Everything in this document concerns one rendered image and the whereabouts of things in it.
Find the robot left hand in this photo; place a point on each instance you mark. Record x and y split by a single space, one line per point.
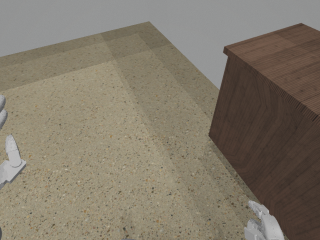
11 168

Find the robot right hand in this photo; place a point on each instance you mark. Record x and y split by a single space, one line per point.
266 230

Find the counter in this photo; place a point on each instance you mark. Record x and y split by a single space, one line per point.
266 123

